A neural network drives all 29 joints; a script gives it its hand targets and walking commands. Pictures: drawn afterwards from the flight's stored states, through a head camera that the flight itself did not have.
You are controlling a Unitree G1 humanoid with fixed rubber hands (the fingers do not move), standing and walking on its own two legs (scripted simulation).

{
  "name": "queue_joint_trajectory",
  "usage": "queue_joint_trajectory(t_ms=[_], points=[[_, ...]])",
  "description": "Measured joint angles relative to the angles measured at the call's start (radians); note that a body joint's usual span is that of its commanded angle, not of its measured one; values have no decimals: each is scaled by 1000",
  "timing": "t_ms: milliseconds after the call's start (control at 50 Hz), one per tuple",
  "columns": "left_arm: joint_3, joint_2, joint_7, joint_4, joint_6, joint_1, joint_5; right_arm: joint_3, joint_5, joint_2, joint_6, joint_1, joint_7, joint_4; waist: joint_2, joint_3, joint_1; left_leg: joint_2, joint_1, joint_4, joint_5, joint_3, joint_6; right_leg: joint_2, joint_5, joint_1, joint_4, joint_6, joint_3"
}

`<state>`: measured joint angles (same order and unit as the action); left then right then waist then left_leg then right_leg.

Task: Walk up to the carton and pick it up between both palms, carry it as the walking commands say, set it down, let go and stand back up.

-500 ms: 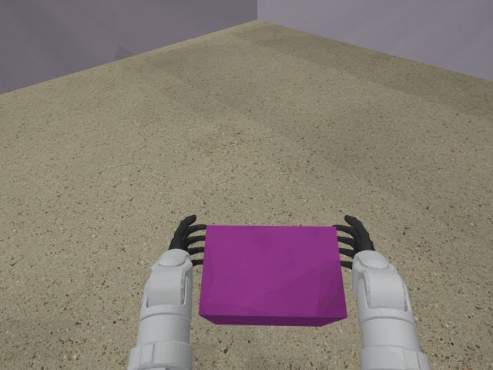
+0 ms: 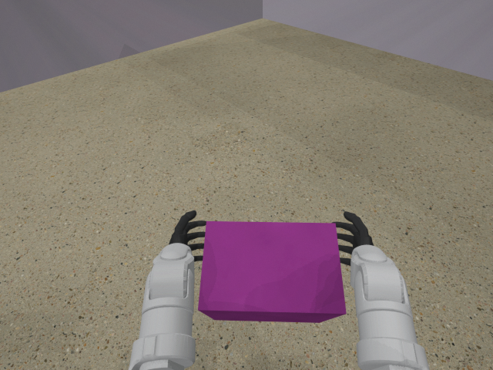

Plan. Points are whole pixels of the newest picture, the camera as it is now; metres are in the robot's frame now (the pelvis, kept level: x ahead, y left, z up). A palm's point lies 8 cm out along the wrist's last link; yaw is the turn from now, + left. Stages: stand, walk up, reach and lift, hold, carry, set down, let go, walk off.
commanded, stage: reach and lift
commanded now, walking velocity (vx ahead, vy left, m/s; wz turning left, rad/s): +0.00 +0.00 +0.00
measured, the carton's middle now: (268, 277) +0.31 +0.00 -0.04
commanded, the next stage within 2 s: hold in 0.54 s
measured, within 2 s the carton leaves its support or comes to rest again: neither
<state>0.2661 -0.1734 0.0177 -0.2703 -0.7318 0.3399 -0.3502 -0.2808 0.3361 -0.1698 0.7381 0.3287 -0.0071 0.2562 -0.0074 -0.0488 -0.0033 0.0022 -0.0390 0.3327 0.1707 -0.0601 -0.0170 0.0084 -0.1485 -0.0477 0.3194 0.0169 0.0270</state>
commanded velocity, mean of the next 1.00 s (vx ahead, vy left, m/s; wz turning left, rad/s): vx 0.00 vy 0.00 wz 0.00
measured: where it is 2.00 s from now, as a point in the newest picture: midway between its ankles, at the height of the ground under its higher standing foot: outside the picture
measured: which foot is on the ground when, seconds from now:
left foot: down 0.00-1.00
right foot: down 0.00-1.00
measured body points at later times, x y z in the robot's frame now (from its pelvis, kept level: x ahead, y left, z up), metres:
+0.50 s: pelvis +0.01 +0.00 +0.00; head -0.03 +0.00 +0.45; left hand +0.31 +0.15 +0.04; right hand +0.31 -0.16 +0.04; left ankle +0.02 +0.13 -0.75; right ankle +0.03 -0.13 -0.75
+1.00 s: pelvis +0.00 +0.00 +0.00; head -0.04 +0.00 +0.45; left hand +0.30 +0.15 +0.04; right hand +0.30 -0.16 +0.04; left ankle +0.02 +0.13 -0.75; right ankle +0.03 -0.13 -0.75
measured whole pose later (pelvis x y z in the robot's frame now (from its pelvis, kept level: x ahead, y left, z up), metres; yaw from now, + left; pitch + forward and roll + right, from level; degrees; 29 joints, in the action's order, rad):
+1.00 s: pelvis +0.00 +0.00 +0.00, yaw +0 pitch -8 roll +0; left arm 0.22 -0.16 0.02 -0.24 -0.75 0.28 -0.32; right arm -0.24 0.32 -0.16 0.75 0.28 -0.01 0.23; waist 0.00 -0.04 -0.01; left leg 0.00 -0.03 0.34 0.18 -0.06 -0.02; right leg 0.01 -0.16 -0.04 0.35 0.02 0.03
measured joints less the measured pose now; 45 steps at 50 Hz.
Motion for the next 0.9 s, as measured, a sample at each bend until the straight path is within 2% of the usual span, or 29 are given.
queue_joint_trajectory(t_ms=[560,900], points=[[-79,27,-6,78,-27,-102,51,78,-40,23,25,-93,7,-70,3,11,0,0,26,-19,4,1,1,1,-6,22,-13,0,2],[-56,20,-3,40,-23,-71,38,48,-25,17,19,-62,2,-37,4,6,-1,-4,15,7,5,3,2,2,-11,7,22,0,6]])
